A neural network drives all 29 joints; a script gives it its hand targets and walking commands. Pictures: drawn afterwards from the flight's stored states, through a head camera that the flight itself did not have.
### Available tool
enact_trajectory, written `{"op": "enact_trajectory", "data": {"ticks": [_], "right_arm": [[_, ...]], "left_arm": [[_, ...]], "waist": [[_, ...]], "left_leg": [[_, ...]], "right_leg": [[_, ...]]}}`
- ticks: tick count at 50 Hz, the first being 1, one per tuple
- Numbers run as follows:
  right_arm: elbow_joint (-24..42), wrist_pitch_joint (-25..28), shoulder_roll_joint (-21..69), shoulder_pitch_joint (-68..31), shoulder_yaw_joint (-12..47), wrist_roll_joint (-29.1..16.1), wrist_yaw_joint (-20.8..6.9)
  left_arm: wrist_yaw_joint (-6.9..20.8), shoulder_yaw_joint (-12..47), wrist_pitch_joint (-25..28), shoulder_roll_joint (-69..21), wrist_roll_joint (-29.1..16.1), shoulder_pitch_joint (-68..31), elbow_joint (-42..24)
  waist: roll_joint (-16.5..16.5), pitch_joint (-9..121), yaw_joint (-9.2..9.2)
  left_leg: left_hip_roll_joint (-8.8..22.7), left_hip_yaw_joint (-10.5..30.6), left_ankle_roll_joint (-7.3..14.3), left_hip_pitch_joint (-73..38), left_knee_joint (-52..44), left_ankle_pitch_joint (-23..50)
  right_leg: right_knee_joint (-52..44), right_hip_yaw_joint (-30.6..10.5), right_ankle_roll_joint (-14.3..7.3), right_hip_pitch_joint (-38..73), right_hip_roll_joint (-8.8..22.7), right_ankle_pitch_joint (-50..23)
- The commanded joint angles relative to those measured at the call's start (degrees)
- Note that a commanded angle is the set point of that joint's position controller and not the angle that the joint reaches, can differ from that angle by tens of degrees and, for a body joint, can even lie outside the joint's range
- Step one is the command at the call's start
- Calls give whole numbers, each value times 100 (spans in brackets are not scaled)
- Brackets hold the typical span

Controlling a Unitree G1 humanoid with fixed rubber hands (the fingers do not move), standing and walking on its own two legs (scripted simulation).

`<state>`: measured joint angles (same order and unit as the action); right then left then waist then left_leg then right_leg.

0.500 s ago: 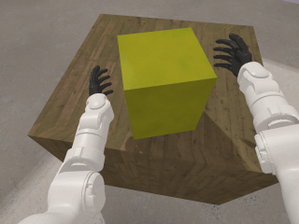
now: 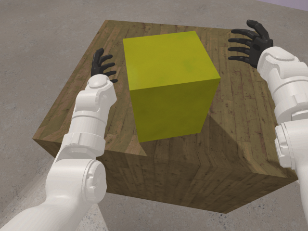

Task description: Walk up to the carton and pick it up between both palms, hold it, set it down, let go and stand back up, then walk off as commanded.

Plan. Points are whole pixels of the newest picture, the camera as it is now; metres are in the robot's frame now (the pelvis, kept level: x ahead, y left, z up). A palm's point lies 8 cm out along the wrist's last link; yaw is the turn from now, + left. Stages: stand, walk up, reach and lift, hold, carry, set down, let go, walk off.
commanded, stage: set down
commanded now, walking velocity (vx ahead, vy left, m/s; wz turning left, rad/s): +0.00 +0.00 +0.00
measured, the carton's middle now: (165, 90) +0.52 +0.02 +0.04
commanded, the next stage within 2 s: none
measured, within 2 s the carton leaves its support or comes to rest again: neither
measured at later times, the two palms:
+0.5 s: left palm (90, 91) +0.39 +0.19 +0.15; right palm (269, 78) +0.47 -0.22 +0.16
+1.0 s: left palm (87, 113) +0.35 +0.19 +0.12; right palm (275, 106) +0.43 -0.25 +0.11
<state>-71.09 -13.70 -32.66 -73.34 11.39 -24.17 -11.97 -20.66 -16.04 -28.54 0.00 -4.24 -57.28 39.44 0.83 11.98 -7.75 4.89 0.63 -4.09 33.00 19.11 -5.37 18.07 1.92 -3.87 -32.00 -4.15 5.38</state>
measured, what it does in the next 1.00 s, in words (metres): stands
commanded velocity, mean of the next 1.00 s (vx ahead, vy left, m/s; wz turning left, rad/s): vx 0.00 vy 0.00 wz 0.00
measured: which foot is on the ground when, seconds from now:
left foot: down 0.00-1.00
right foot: down 0.00-1.00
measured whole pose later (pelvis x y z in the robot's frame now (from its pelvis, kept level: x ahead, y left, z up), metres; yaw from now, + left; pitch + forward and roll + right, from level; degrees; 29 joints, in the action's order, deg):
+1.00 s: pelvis -0.01 +0.00 +0.00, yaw +0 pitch +15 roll +0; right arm -58.3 -6.9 -36.1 -45.1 5.2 -24.3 -17.7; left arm -17.5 -11.0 -31.2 -2.2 -2.7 -33.6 16.1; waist 1.4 11.9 -7.8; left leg 4.9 0.6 -4.1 29.8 19.1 -4.7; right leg 18.1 1.9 -4.0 -28.8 -4.2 4.8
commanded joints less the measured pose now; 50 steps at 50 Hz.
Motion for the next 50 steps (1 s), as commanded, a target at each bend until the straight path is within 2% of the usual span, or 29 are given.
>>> {"op": "enact_trajectory", "data": {"ticks": [1,3,4,5,6,7,8,12,14,15,16,17,19,21,24,25,26,28,30,31,33,39,40,43,46,47,48,49,50], "right_arm": [[1562,211,-1367,-2712,-324,-271,10],[1487,205,-1371,-2027,-289,-378,-40],[1924,233,-1338,-2375,-100,-336,-23],[1398,194,-1289,-2093,-205,-288,-49],[1644,186,-1390,-2100,-12,-425,-68],[1480,236,-1349,-1555,-83,-360,-124],[1363,299,-1378,-1130,-88,-351,-144],[2296,394,-1563,-1956,-165,-405,-120],[2277,393,-1623,-1896,-432,-251,-139],[2288,340,-1646,-2145,-241,-320,-205],[2010,269,-1605,-1257,-305,-260,-248],[2090,323,-1511,-1852,-353,-322,-222],[2446,312,-1531,-1106,-293,-234,-221],[2240,290,-1559,-1451,-378,-223,-243],[2204,370,-1640,-1066,-643,-71,-301],[2062,433,-1508,-356,-446,-119,-357],[2362,446,-1514,-1073,-566,-68,-319],[2557,559,-1788,-1015,-806,-72,-392],[2321,504,-1806,-1170,-953,58,-423],[2234,492,-1498,-243,-723,59,-465],[2391,544,-1800,-1055,-952,58,-478],[2578,669,-1607,134,-933,-18,-535],[2577,746,-1777,226,-996,9,-524],[2344,859,-1688,617,-996,-60,-606],[2727,1105,-1964,531,-1264,-25,-605],[2571,1092,-1955,581,-1263,-40,-618],[3035,1132,-1903,480,-1222,-21,-576],[2895,1129,-1950,672,-1151,-49,-621],[2862,1163,-1889,602,-1305,-25,-630]], "left_arm": [[-8,475,146,909,-21,-2623,-2336],[83,525,30,531,179,-1778,-2551],[120,430,44,892,130,-2237,-2518],[133,456,-39,668,244,-2014,-2317],[179,345,-101,737,248,-1812,-2371],[254,511,-169,380,352,-1241,-2364],[300,455,-203,409,493,-886,-2659],[250,421,-189,607,184,-1376,-2981],[231,642,-204,524,130,-1356,-2895],[170,506,-310,718,201,-1714,-2874],[180,689,-372,286,246,-801,-2831],[205,625,-340,573,175,-1456,-2907],[232,446,-308,618,213,-780,-3012],[155,756,-289,412,39,-1192,-3113],[246,628,-296,464,216,-987,-3383],[283,705,-245,126,289,-266,-3278],[287,595,-218,451,205,-853,-3291],[171,772,-156,319,74,-891,-3878],[171,999,-200,266,-26,-1012,-3634],[232,957,-270,-59,139,2,-3308],[200,875,-289,225,35,-793,-3442],[255,901,-198,-2,181,403,-3689],[274,876,-163,-2,243,456,-3900],[355,1047,-132,-217,247,755,-3790],[326,1119,-14,-179,199,661,-4470],[325,1190,8,-205,123,770,-4276],[297,867,71,6,334,752,-4525],[335,980,25,-24,252,942,-4221],[301,1158,91,-183,237,931,-4362]], "waist": [[-487,4128,-620],[-396,4065,-547],[-695,4084,-563],[-535,3832,-429],[-535,3843,-590],[-545,3522,-357],[-418,3488,-377],[-645,3834,-458],[-698,3679,-186],[-486,3554,-423],[-597,3296,-194],[-496,3407,-375],[-973,3466,-265],[-626,3261,-236],[-685,3142,-26],[-599,2963,-60],[-791,3184,-80],[-430,3469,-84],[-529,3040,-44],[-764,2747,33],[-790,2863,4],[-921,2838,171],[-758,3038,62],[-690,2532,323],[-568,2902,323],[-678,2774,377],[-711,2738,176],[-1030,2575,287],[-843,2695,287]], "left_leg": [[-352,-333,-65,-709,401,1633],[-321,-222,-123,-1004,388,1926],[-395,-263,-97,-715,390,1843],[-377,-197,-75,-808,331,1796],[-381,-246,-37,-784,339,1807],[-339,-197,-42,-1048,315,1986],[-359,-114,-35,-1381,260,2164],[-429,-203,-18,-1147,297,1892],[-430,-112,27,-1126,292,1583],[-406,-153,53,-1186,280,1458],[-402,-107,-4,-1509,236,1582],[-412,-141,53,-1385,219,1340],[-435,-134,110,-1213,249,1194],[-395,-134,98,-1300,170,1006],[-428,-106,108,-1346,183,1046],[-409,-43,89,-1436,204,1083],[-474,-122,115,-1263,135,963],[-413,-125,88,-1573,206,995],[-343,-83,128,-1563,202,603],[-396,-52,141,-1481,231,497],[-473,-144,175,-1252,152,298],[-467,-80,253,-1463,160,668],[-447,-19,252,-1564,122,977],[-495,-41,269,-1580,170,916],[-479,25,193,-1982,212,1303],[-464,-7,195,-2025,278,1175],[-472,7,247,-1835,258,1234],[-519,-82,322,-1563,278,844],[-487,-61,296,-1621,196,693]], "right_leg": [[808,-425,305,3425,11,-2890],[767,-414,197,3773,-24,-3473],[767,-492,252,3939,-13,-3613],[767,-464,282,3703,38,-3498],[779,-456,263,3869,44,-3503],[670,-471,243,3982,17,-3621],[683,-458,251,4004,31,-3764],[700,-407,254,3829,21,-3536],[652,-305,230,3540,-61,-2788],[517,-325,144,3321,-37,-2301],[455,-334,140,3451,-42,-2446],[472,-303,196,3202,-47,-2107],[476,-506,259,3712,71,-2345],[473,-373,215,3346,38,-1812],[400,-334,210,3268,66,-1800],[410,-464,210,3489,104,-1875],[436,-391,243,3365,83,-1842],[399,-350,139,3119,96,-1483],[300,-319,147,2530,111,-859],[199,-535,161,3048,230,-870],[257,-439,230,2809,192,-628],[334,-482,217,3234,200,-1208],[366,-571,192,3394,246,-1654],[368,-419,219,3116,216,-1543],[342,-267,153,3043,138,-1849],[318,-277,170,2824,127,-1676],[313,-433,133,3030,181,-1721],[314,-466,206,3074,219,-1520],[250,-538,183,3020,255,-1225]]}}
